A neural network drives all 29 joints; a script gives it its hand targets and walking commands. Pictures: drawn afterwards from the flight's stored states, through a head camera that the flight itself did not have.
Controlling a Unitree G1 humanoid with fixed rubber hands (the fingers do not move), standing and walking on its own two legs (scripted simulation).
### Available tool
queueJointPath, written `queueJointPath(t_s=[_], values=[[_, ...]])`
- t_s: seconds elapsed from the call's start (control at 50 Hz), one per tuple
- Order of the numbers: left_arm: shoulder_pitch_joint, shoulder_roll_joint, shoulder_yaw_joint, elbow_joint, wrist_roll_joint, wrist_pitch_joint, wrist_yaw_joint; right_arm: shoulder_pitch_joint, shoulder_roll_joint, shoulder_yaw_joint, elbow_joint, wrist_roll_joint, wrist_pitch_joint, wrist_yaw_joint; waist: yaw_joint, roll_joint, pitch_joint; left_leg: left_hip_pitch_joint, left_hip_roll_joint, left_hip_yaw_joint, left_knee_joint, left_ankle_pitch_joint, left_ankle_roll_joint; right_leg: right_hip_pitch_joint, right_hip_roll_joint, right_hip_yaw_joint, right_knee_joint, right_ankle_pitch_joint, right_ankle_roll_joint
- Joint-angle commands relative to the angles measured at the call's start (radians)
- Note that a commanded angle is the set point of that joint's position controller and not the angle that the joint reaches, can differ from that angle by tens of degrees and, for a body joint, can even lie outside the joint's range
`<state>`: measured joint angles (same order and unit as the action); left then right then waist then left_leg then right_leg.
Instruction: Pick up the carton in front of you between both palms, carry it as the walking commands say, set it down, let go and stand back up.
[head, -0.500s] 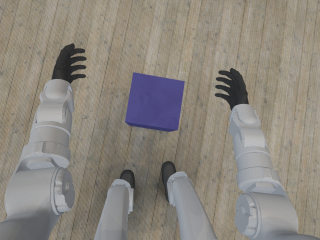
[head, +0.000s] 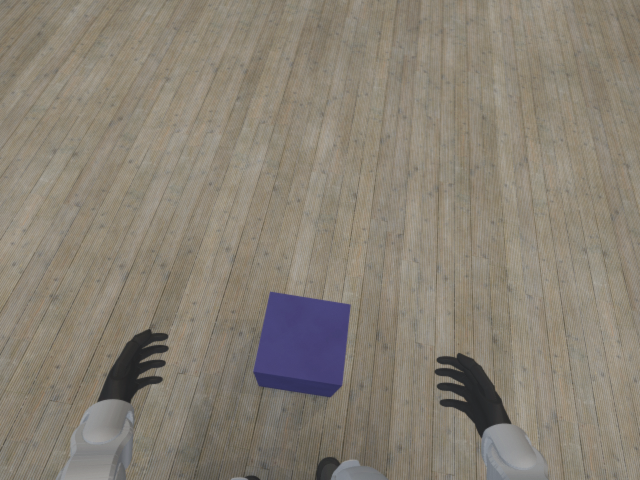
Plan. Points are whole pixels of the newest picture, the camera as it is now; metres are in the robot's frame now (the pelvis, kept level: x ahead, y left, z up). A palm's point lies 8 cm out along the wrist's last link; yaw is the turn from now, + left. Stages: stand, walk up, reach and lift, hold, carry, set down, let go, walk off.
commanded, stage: let go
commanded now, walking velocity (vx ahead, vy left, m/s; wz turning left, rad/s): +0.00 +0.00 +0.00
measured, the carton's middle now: (302, 347) +0.42 -0.03 -0.63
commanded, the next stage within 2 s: stand in 0.66 s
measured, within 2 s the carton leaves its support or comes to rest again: neither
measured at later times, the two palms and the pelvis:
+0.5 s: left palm (75, 476) +0.17 +0.24 -0.05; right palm (497, 433) +0.18 -0.22 -0.05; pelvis +0.01 +0.01 +0.02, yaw -1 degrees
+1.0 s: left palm out of the picture +0.14 +0.30 -0.07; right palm (533, 452) +0.15 -0.28 -0.08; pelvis +0.02 +0.01 +0.01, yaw +0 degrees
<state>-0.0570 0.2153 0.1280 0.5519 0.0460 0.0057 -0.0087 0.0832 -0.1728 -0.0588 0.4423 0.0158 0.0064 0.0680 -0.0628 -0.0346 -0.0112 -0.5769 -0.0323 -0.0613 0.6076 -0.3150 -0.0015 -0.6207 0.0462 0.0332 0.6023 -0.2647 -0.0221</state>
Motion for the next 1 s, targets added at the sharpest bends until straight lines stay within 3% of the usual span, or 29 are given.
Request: queueJointPath(t_s=[0.0, 0.02, 0.04, 0.06, 0.08, 0.12, 0.14, 0.16, 0.2, 0.26, 0.28, 0.3, 0.34, 0.36, 0.38, 0.42, 0.46, 0.48, 0.52, 0.56, 0.6, 0.64, 0.66, 0.72, 0.74, 0.76, 0.84, 0.88, 0.98], values=[[0.097, 0.034, -0.038, -0.106, -0.023, -0.025, -0.007, 0.078, -0.097, -0.023, -0.106, -0.003, -0.020, -0.010, 0.008, 0.100, -0.324, 0.187, 0.000, 0.000, -0.103, 0.398, -0.019, 0.448, -0.015, 0.026, -0.052, 0.498, 0.020], [0.165, 0.100, 0.011, -0.147, -0.006, -0.025, -0.007, 0.124, -0.139, -0.018, -0.096, 0.011, -0.015, 0.002, 0.068, 0.117, -0.287, 0.289, 0.006, 0.017, -0.123, 0.356, -0.023, 0.439, -0.014, 0.011, -0.088, 0.355, 0.039], [0.141, 0.080, -0.003, -0.120, -0.014, -0.024, -0.017, 0.088, -0.128, 0.013, -0.149, 0.030, -0.019, 0.002, -0.003, 0.036, -0.213, 0.301, -0.006, 0.024, -0.136, 0.272, -0.014, 0.426, -0.012, 0.001, -0.130, 0.328, 0.054], [0.127, 0.116, 0.016, -0.159, -0.008, -0.019, -0.021, 0.104, -0.133, -0.010, -0.108, 0.004, -0.021, 0.010, 0.057, 0.028, -0.176, 0.335, -0.006, 0.013, -0.171, 0.336, -0.017, 0.388, 0.000, -0.006, -0.145, 0.315, 0.046], [0.136, 0.094, -0.011, -0.194, 0.004, -0.020, -0.026, 0.092, -0.104, 0.002, -0.164, 0.027, -0.014, 0.011, 0.029, 0.089, -0.191, 0.359, -0.004, 0.013, -0.186, 0.315, -0.017, 0.462, 0.001, -0.012, -0.154, 0.313, 0.048], [0.199, 0.034, -0.050, -0.181, -0.031, -0.005, -0.036, 0.080, -0.147, -0.026, -0.134, -0.003, -0.005, -0.003, 0.025, 0.064, -0.159, 0.382, -0.006, 0.029, -0.209, 0.309, -0.016, 0.439, -0.002, -0.005, -0.175, 0.340, 0.041], [0.197, 0.044, -0.038, -0.177, -0.040, -0.001, -0.033, 0.121, -0.118, 0.002, -0.072, -0.017, 0.004, -0.008, 0.067, 0.040, -0.130, 0.332, 0.001, 0.021, -0.214, 0.374, -0.015, 0.472, 0.000, -0.006, -0.169, 0.360, 0.034], [0.220, 0.051, -0.058, -0.182, -0.034, -0.003, -0.041, 0.146, -0.146, 0.003, -0.111, 0.011, 0.003, -0.011, 0.026, 0.101, -0.081, 0.347, 0.019, 0.014, -0.232, 0.324, -0.013, 0.464, 0.011, -0.008, -0.176, 0.333, 0.048], [0.283, 0.094, -0.018, -0.184, -0.032, 0.023, -0.050, 0.090, -0.129, -0.007, -0.129, -0.014, 0.030, -0.003, 0.093, 0.027, -0.104, 0.348, 0.005, 0.029, -0.225, 0.314, -0.015, 0.551, 0.012, -0.014, -0.176, 0.278, 0.054], [0.208, 0.101, -0.047, -0.210, -0.031, 0.052, -0.067, 0.164, -0.122, 0.016, -0.093, 0.011, 0.049, -0.002, 0.029, 0.012, -0.016, 0.414, 0.000, 0.053, -0.235, 0.234, -0.015, 0.518, -0.007, -0.004, -0.217, 0.247, 0.044], [0.254, 0.090, -0.046, -0.220, -0.042, 0.051, -0.066, 0.101, -0.117, 0.015, -0.132, -0.003, 0.051, -0.004, 0.083, 0.010, -0.015, 0.368, -0.003, 0.047, -0.245, 0.249, -0.012, 0.559, -0.005, -0.001, -0.206, 0.285, 0.045], [0.280, 0.068, -0.072, -0.207, -0.037, 0.064, -0.063, 0.125, -0.159, -0.026, -0.089, -0.024, 0.064, -0.008, 0.067, 0.066, 0.015, 0.388, -0.005, 0.050, -0.246, 0.271, -0.021, 0.562, 0.015, -0.019, -0.187, 0.251, 0.040], [0.261, 0.021, -0.089, -0.248, -0.061, 0.083, -0.076, 0.134, -0.118, -0.020, -0.085, -0.053, 0.091, -0.002, 0.048, -0.025, 0.042, 0.402, -0.001, 0.041, -0.246, 0.242, -0.007, 0.527, 0.010, -0.014, -0.199, 0.226, 0.044], [0.255, 0.119, -0.044, -0.249, -0.029, 0.078, -0.074, 0.110, -0.140, -0.032, -0.120, -0.027, 0.084, 0.002, 0.066, 0.064, -0.023, 0.432, 0.008, 0.031, -0.245, 0.305, -0.010, 0.557, 0.009, -0.018, -0.192, 0.254, 0.041], [0.277, 0.125, -0.022, -0.184, -0.037, 0.077, -0.065, 0.064, -0.157, -0.033, -0.141, -0.044, 0.083, 0.000, 0.080, 0.005, -0.015, 0.419, 0.006, 0.045, -0.234, 0.289, -0.006, 0.554, 0.001, -0.010, -0.188, 0.274, 0.050], [0.281, 0.073, -0.069, -0.222, -0.053, 0.097, -0.066, 0.106, -0.172, -0.048, -0.092, -0.052, 0.095, -0.002, 0.061, 0.032, 0.029, 0.501, 0.006, 0.032, -0.212, 0.322, -0.017, 0.494, 0.008, -0.011, -0.198, 0.211, 0.020], [0.236, 0.045, -0.120, -0.249, -0.066, 0.098, -0.075, 0.137, -0.128, -0.007, -0.100, -0.036, 0.103, -0.005, 0.030, 0.048, 0.025, 0.434, 0.001, 0.034, -0.228, 0.189, -0.011, 0.569, -0.005, 0.006, -0.186, 0.214, 0.027], [0.251, 0.080, -0.049, -0.201, -0.044, 0.068, -0.040, 0.058, -0.179, -0.041, -0.145, -0.064, 0.155, -0.034, 0.080, 0.037, 0.006, 0.459, 0.015, 0.039, -0.235, 0.297, -0.006, 0.524, 0.021, -0.002, -0.173, 0.201, 0.039], [0.244, 0.073, -0.070, -0.221, -0.043, 0.066, -0.030, 0.068, -0.176, -0.031, -0.156, -0.051, 0.182, -0.049, 0.081, 0.041, -0.089, 0.451, 0.008, 0.023, -0.179, 0.424, -0.021, 0.584, 0.026, 0.001, -0.139, 0.296, 0.037], [0.218, 0.087, -0.050, -0.222, -0.050, 0.082, -0.026, 0.093, -0.182, -0.011, -0.165, -0.050, 0.187, -0.054, 0.062, 0.000, -0.033, 0.465, 0.008, 0.026, -0.187, 0.296, -0.012, 0.542, 0.024, -0.011, -0.157, 0.203, 0.034], [0.224, 0.108, -0.051, -0.220, -0.029, 0.082, -0.016, 0.093, -0.148, 0.015, -0.165, -0.034, 0.194, -0.053, 0.070, 0.094, 0.037, 0.435, 0.011, 0.007, -0.218, 0.304, -0.010, 0.517, 0.017, -0.004, -0.154, 0.186, 0.032], [0.251, 0.082, -0.085, -0.141, -0.054, 0.091, -0.027, 0.056, -0.188, 0.010, -0.168, -0.052, 0.202, -0.056, 0.083, -0.005, 0.116, 0.388, 0.003, 0.042, -0.213, 0.244, -0.012, 0.529, 0.024, -0.010, -0.182, 0.146, 0.044], [0.280, 0.197, -0.027, -0.047, 0.011, 0.061, 0.008, 0.090, -0.223, -0.014, -0.031, -0.052, 0.118, -0.084, 0.072, 0.126, 0.083, 0.329, 0.027, 0.030, -0.180, 0.041, -0.025, 0.369, -0.079, 0.042, -0.191, 0.024, 0.049], [0.227, 0.223, -0.018, -0.015, 0.028, 0.028, 0.026, 0.083, -0.199, 0.003, 0.011, -0.057, 0.046, -0.078, 0.068, -0.002, 0.010, 0.357, 0.047, -0.019, -0.169, -0.040, -0.006, 0.337, -0.076, 0.060, -0.202, -0.085, 0.030], [0.200, 0.209, -0.024, -0.021, 0.022, 0.014, 0.023, 0.069, -0.218, -0.004, 0.037, -0.066, 0.026, -0.073, 0.056, 0.079, 0.007, 0.338, 0.058, -0.031, -0.179, -0.066, -0.005, 0.357, -0.073, 0.076, -0.180, -0.088, 0.025], [0.193, 0.223, -0.019, 0.001, 0.015, 0.007, 0.023, 0.055, -0.247, -0.015, 0.062, -0.066, 0.017, -0.085, 0.052, 0.034, 0.021, 0.353, 0.075, -0.055, -0.195, -0.074, 0.005, 0.294, -0.084, 0.096, -0.186, -0.114, 0.019], [0.218, 0.200, -0.027, 0.045, 0.013, -0.007, 0.013, 0.056, -0.276, -0.016, 0.110, -0.066, -0.006, -0.087, 0.078, 0.006, -0.046, 0.361, 0.077, -0.063, -0.162, 0.098, 0.029, 0.389, -0.073, 0.066, -0.139, 0.086, 0.007], [0.228, 0.245, -0.014, 0.069, 0.000, -0.014, 0.015, 0.060, -0.296, -0.015, 0.141, -0.070, -0.009, -0.091, 0.070, 0.083, -0.048, 0.350, 0.086, -0.052, -0.156, 0.152, 0.013, 0.413, -0.088, 0.087, -0.144, 0.160, 0.011], [0.260, 0.269, -0.021, 0.143, -0.002, -0.016, 0.032, 0.089, -0.299, -0.008, 0.209, -0.049, -0.010, -0.093, 0.071, -0.028, -0.105, 0.454, 0.089, -0.050, -0.128, 0.457, 0.011, 0.471, -0.102, 0.053, -0.102, 0.436, 0.014]])
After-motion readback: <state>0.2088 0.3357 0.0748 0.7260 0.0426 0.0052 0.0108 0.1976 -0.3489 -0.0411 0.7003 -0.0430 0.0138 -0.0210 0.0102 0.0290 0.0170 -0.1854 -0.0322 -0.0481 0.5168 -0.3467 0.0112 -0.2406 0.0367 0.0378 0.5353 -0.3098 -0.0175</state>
